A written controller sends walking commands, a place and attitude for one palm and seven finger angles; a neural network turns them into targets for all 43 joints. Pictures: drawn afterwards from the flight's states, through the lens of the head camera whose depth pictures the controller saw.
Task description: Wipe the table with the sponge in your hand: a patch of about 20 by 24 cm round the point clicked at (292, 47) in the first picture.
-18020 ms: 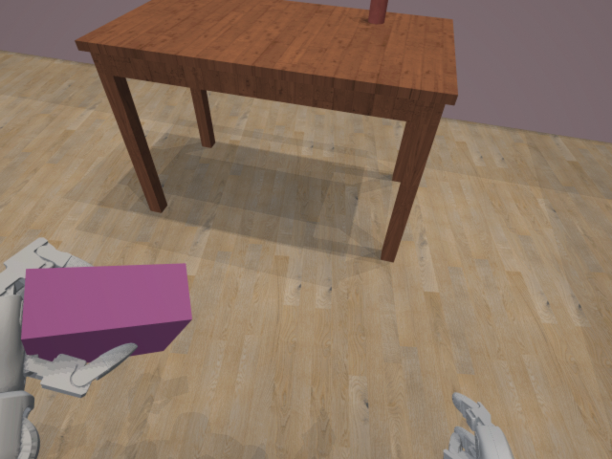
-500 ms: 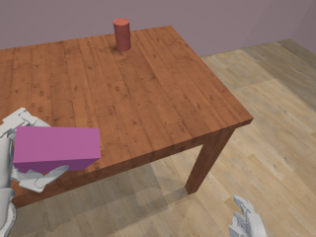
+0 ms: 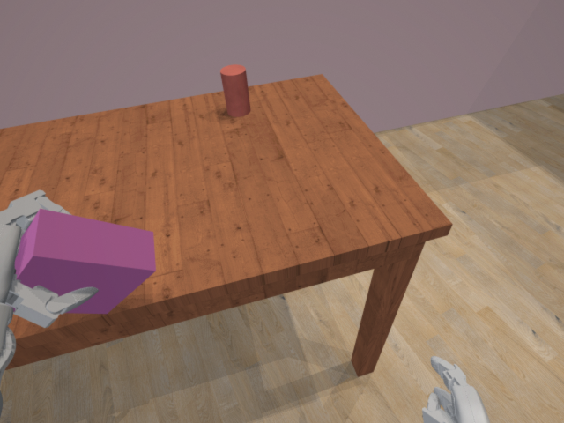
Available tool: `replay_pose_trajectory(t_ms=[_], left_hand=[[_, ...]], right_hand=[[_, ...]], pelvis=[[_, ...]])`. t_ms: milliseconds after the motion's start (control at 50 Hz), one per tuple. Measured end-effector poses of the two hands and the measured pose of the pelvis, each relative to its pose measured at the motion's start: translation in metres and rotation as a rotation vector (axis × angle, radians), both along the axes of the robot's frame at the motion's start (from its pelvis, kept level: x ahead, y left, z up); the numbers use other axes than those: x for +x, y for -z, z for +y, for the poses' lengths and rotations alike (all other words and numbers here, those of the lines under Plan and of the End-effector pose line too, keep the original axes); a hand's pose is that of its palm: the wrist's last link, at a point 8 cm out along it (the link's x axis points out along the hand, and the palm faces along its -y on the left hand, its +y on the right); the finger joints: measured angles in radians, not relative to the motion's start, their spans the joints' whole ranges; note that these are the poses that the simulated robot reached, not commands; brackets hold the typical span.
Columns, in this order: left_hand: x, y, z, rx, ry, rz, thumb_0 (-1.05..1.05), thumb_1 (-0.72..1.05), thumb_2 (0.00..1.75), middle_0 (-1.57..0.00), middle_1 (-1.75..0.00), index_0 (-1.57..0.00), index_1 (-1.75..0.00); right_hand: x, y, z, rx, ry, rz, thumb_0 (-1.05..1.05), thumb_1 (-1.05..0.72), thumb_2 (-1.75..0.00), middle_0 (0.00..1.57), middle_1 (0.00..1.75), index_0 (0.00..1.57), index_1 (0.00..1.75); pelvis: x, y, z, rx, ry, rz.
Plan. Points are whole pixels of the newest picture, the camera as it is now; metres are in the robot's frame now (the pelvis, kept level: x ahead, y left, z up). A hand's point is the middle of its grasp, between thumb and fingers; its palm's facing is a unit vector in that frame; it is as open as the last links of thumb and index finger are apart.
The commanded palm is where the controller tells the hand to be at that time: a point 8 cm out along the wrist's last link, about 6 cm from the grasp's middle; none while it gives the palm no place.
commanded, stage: turn the palm down, sponge in hand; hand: left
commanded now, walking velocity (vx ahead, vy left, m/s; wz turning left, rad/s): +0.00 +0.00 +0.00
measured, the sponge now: (96, 271) +0.24 +0.28 +0.13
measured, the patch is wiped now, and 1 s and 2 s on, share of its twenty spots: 0.00 0.00 0.00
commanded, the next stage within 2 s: move the sponge above the wiping area in 1.68 s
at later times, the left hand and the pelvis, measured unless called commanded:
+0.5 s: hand (69, 252) +0.23 +0.29 +0.17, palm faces +0.28 -0.39 -0.88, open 9.8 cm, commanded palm +0.20 +0.30 +0.23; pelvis +0.01 +0.01 +0.00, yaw -1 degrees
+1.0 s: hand (41, 238) +0.24 +0.32 +0.19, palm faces +0.23 -0.18 -0.96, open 9.8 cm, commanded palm +0.19 +0.31 +0.26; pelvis +0.00 +0.04 +0.01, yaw -1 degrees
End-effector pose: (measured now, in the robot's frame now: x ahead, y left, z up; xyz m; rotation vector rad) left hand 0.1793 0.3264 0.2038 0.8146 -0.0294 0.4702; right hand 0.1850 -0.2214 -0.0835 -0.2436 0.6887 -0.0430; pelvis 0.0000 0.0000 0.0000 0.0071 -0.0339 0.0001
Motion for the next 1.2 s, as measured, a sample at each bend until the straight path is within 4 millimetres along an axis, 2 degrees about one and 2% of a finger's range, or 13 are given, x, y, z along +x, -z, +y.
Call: replay_pose_trajectory(t_ms=[100, 180, 240, 360, 520, 740, 880, 1040, 1200], left_hand=[[0.013, 0.003, -0.02, 0.046, 0.08, 0.099, -0.01, -0.47, 1.03, -0.76, -1.35, -0.76, -1.35], [0.02, -0.003, -0.034, 0.109, 0.14, 0.09, -0.01, -0.47, 1.03, -0.76, -1.35, -0.76, -1.35], [0.021, -0.011, -0.036, 0.154, 0.124, 0.068, -0.01, -0.47, 1.03, -0.76, -1.35, -0.76, -1.35], [0.018, -0.017, -0.026, 0.212, 0.035, 0.099, -0.01, -0.47, 1.03, -0.76, -1.35, -0.76, -1.35], [0.02, -0.014, -0.024, 0.269, 0.027, 0.155, -0.01, -0.47, 1.03, -0.76, -1.35, -0.76, -1.35], [0.023, -0.03, -0.01, 0.355, -0.045, 0.172, -0.01, -0.47, 1.03, -0.76, -1.35, -0.76, -1.35], [0.025, -0.031, -0.005, 0.4, -0.062, 0.238, -0.01, -0.47, 1.03, -0.76, -1.35, -0.76, -1.35], [0.025, -0.038, -0.01, 0.475, -0.067, 0.249, -0.01, -0.47, 1.03, -0.76, -1.35, -0.76, -1.35], [0.027, -0.041, -0.014, 0.517, -0.102, 0.279, -0.01, -0.47, 1.03, -0.76, -1.35, -0.76, -1.35]], right_hand=[[0.006, 0.001, -0.011, 0.003, 0.034, -0.031, 0.01, -0.91, -0.89, 0.21, 0.3, 0.2, 0.3], [0.009, 0.0, -0.018, 0.005, 0.058, -0.042, 0.01, -0.91, -0.89, 0.21, 0.3, 0.2, 0.3], [0.01, 0.001, -0.021, 0.009, 0.071, -0.037, 0.01, -0.91, -0.89, 0.21, 0.3, 0.2, 0.3], [0.011, 0.004, -0.021, 0.012, 0.081, -0.023, 0.01, -0.91, -0.89, 0.21, 0.3, 0.2, 0.3], [0.022, -0.002, -0.001, 0.013, 0.062, -0.046, 0.01, -0.91, -0.89, 0.2, 0.3, 0.2, 0.3], [0.045, -0.02, 0.041, 0.056, -0.008, -0.087, 0.01, -0.91, -0.89, 0.21, 0.3, 0.2, 0.3], [0.056, -0.029, 0.062, 0.065, -0.055, -0.097, 0.01, -0.91, -0.89, 0.21, 0.3, 0.2, 0.3], [0.062, -0.034, 0.072, 0.078, -0.094, -0.095, 0.01, -0.91, -0.89, 0.21, 0.3, 0.2, 0.3], [0.061, -0.031, 0.07, 0.095, -0.102, -0.078, 0.01, -0.91, -0.89, 0.21, 0.3, 0.2, 0.3]], pelvis=[[0.004, 0.001, -0.006, 0.004, 0.007, 0.003], [0.009, 0.001, -0.009, 0.007, 0.015, 0.013], [0.012, 0.002, -0.009, 0.009, 0.02, 0.019], [0.016, 0.001, -0.003, 0.009, 0.022, 0.019], [0.014, -0.001, 0.009, 0.005, 0.025, 0.007], [0.008, -0.008, 0.027, -0.002, 0.027, -0.023], [0.002, -0.011, 0.034, -0.001, 0.023, -0.036], [-0.003, -0.012, 0.035, -0.001, 0.024, -0.044], [-0.007, -0.012, 0.03, 0.002, 0.024, -0.045]])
